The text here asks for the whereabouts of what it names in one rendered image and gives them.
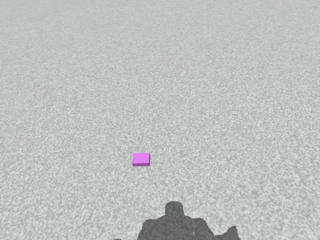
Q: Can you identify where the small box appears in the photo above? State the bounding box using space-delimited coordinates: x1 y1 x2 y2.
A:
132 153 150 167

